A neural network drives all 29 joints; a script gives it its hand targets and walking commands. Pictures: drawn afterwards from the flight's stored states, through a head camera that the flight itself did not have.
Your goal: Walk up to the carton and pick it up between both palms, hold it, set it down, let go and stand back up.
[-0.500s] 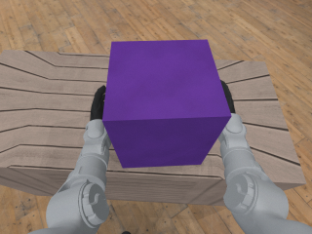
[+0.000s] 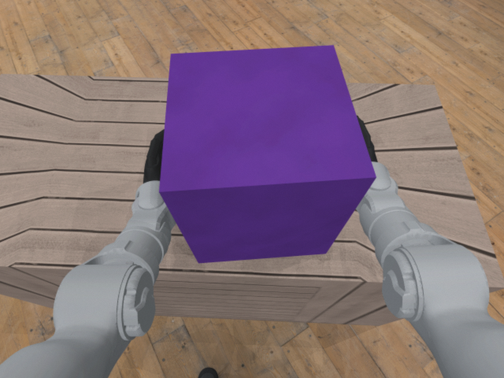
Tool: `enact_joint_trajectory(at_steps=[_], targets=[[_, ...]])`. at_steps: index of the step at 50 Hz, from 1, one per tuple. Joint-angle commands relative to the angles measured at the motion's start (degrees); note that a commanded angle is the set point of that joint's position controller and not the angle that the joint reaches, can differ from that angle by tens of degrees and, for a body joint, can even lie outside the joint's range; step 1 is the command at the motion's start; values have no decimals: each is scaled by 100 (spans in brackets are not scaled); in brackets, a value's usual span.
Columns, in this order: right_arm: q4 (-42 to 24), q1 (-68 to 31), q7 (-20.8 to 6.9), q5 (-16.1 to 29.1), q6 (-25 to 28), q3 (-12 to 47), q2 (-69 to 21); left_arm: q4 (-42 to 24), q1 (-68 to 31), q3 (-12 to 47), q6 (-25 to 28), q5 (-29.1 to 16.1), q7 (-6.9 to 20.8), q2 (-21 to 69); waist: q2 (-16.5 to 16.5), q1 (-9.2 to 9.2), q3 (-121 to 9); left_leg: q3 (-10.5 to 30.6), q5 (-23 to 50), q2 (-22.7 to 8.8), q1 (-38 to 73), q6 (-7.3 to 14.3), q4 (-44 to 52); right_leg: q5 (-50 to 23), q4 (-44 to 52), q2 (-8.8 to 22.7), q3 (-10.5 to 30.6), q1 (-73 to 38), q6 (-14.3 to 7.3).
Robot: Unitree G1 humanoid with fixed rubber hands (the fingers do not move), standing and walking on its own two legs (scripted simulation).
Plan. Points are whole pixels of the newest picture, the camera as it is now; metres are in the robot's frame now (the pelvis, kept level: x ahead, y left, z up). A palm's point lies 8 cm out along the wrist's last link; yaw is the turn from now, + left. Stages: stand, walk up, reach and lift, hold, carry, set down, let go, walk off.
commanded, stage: set down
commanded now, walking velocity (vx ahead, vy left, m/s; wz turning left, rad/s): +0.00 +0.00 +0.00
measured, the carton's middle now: (258, 166) +0.46 +0.03 +0.02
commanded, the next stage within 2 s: none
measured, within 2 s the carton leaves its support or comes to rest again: neither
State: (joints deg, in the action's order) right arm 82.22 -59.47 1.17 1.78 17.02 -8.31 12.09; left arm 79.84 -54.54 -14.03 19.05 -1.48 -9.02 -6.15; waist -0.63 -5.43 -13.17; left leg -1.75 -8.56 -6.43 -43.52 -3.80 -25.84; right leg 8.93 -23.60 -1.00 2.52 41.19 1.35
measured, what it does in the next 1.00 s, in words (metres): stands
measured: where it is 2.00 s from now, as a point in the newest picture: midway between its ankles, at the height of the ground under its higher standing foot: outside the picture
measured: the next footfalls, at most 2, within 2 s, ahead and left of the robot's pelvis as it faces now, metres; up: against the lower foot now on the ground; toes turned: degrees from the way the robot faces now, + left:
none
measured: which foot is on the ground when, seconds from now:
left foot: down 0.00-1.00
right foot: down 0.00-1.00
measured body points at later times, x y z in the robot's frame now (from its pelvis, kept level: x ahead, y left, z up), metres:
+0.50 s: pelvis -0.03 -0.01 -0.02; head +0.10 -0.02 +0.41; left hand +0.43 +0.23 +0.05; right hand +0.50 -0.18 +0.06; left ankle +0.00 +0.16 -0.73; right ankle -0.01 -0.13 -0.73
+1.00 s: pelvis -0.02 -0.01 +0.00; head +0.06 +0.00 +0.44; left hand +0.44 +0.24 +0.14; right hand +0.51 -0.17 +0.16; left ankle +0.00 +0.16 -0.73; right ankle -0.01 -0.13 -0.73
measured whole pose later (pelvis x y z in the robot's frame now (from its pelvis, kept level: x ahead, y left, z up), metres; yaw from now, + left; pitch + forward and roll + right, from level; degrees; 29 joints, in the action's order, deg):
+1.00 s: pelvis -0.02 -0.01 +0.00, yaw +2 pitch +22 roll -1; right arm 76.6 -70.5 -4.3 27.5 -2.0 9.8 27.7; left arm 60.6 -61.4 1.8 -7.6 -17.9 -8.0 -16.4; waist 0.0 -6.5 -13.1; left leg 0.7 -6.4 -6.0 -40.5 -4.2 -25.1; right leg 8.2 -24.1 -0.8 0.2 37.7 0.8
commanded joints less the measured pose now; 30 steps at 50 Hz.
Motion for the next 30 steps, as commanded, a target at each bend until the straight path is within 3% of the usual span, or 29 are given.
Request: enact_joint_trajectory(at_steps=[1,5,11,16,22,30], targets=[[-713,-2817,-6,564,487,622,800,-504,-2603,524,503,-472,92,-702,211,-39,-4559,-422,3102,538,2558,-182,-906,-2683,-473,-387,-559,-1424,95],[-665,-3060,-25,1268,573,1103,1406,-508,-2837,849,536,-910,113,-1167,287,-116,-4989,-445,2982,524,2299,-241,-1097,-2765,-718,-440,-613,-1355,125],[-666,-3168,-201,1976,370,1565,1774,-619,-2982,1346,369,-1486,195,-1423,466,-145,-5050,-415,2343,521,1937,-150,-1161,-2199,-850,-408,-693,-993,112],[-1219,-3426,-366,2234,114,1690,1999,-1229,-3239,1678,132,-1833,307,-1544,553,-122,-5426,-360,2046,550,1760,-34,-1130,-2139,-957,-333,-708,-1066,145],[-1756,-3550,-459,2376,-312,1657,2423,-2103,-3252,1635,-496,-1851,323,-1758,658,-55,-5661,-255,2030,569,1878,38,-984,-2428,-922,-334,-700,-1485,203],[-1688,-3635,-527,2416,-883,1697,2488,-2358,-3253,1394,-1308,-1724,286,-1959,749,-112,-4876,-203,1636,589,1857,151,-608,-2104,-666,-316,-577,-1866,190]])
